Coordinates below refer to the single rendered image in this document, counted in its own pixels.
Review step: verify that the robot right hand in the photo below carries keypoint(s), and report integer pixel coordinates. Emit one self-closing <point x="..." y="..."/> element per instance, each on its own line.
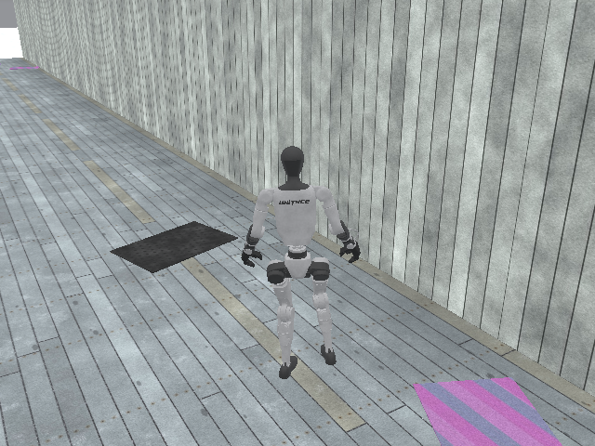
<point x="355" y="251"/>

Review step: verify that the left robot upper arm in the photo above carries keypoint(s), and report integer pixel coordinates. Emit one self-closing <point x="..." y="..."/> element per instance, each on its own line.
<point x="261" y="209"/>

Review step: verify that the robot left forearm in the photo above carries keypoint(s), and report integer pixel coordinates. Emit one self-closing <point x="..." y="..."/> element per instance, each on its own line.
<point x="250" y="242"/>

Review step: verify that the robot left hand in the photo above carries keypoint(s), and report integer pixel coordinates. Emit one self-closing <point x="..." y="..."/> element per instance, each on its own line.
<point x="245" y="257"/>

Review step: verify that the right robot upper arm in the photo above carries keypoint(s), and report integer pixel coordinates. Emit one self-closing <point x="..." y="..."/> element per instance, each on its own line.
<point x="323" y="194"/>

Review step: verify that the robot left foot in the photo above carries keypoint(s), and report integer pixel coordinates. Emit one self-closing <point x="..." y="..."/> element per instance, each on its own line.
<point x="285" y="371"/>

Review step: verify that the robot right forearm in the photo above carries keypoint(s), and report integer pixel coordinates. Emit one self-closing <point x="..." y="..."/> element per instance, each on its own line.
<point x="346" y="238"/>

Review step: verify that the left robot shin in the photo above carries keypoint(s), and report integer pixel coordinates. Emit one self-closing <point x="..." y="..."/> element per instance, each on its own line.
<point x="285" y="332"/>

